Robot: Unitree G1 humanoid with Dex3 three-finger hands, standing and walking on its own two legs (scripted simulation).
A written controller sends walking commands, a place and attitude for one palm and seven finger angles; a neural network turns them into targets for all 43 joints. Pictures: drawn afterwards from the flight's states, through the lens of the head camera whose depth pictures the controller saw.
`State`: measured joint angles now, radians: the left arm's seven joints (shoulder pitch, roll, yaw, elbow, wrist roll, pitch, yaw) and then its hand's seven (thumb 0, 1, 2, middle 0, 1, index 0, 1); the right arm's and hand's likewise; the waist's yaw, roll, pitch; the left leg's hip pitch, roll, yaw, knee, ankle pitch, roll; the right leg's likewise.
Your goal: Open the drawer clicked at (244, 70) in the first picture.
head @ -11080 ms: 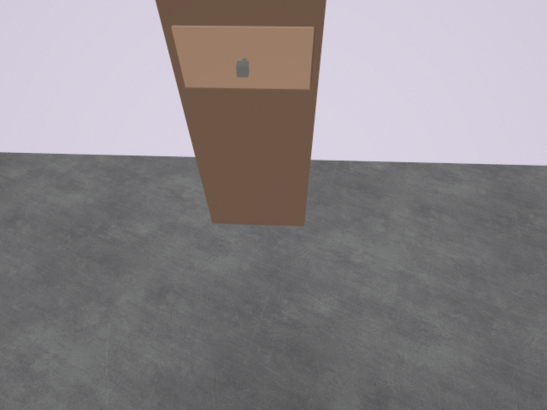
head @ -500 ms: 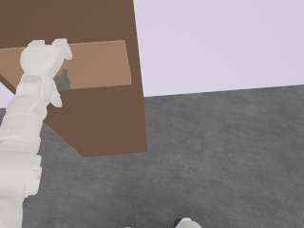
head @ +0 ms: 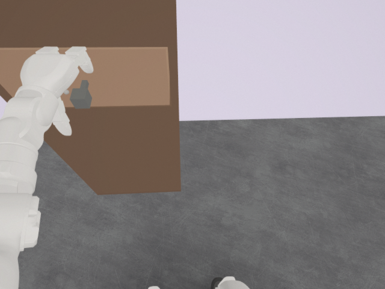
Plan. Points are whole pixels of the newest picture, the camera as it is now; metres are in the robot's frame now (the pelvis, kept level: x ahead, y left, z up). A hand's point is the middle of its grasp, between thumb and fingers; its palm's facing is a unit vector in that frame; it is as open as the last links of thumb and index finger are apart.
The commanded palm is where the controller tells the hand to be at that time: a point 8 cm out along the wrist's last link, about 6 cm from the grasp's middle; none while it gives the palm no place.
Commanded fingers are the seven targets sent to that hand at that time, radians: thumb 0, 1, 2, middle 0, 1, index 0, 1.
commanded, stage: move the hooked fingers above the handle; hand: left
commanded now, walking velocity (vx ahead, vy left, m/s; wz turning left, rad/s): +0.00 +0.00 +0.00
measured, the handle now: (82, 92) +0.53 +0.24 +0.05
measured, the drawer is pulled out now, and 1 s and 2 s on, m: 0.00 0.00 0.00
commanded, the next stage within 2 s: lower the fingers behind the handle in 0.08 s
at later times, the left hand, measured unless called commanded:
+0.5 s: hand (51, 108) +0.46 +0.27 +0.08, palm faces -0.18 +0.00 -0.98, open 13.8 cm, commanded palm +0.46 +0.28 +0.15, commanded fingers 0.00 -0.50 0.30 -0.30 -1.20 -0.30 -1.20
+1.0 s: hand (57, 107) +0.48 +0.27 +0.07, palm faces -0.14 -0.01 -0.99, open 13.8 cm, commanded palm +0.47 +0.28 +0.11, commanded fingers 0.00 -0.50 0.30 -0.30 -1.20 -0.30 -1.20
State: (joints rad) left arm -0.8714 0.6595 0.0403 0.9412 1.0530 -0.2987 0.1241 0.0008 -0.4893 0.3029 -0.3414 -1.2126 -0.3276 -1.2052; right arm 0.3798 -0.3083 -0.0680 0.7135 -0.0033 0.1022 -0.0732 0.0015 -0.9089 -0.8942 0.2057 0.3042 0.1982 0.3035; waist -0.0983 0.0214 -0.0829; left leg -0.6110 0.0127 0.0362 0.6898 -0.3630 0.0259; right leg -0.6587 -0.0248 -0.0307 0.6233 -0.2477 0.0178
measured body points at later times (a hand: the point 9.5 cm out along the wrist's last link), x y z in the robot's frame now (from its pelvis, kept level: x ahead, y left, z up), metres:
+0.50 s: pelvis +0.00 +0.00 +0.00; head +0.09 +0.00 +0.44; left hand +0.46 +0.27 +0.14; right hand +0.04 -0.28 -0.12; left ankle -0.03 +0.10 -0.72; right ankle +0.02 -0.14 -0.72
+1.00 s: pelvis -0.01 +0.00 +0.00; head +0.09 -0.01 +0.44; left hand +0.48 +0.27 +0.12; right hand +0.00 -0.27 -0.13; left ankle -0.03 +0.10 -0.72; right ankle +0.02 -0.14 -0.72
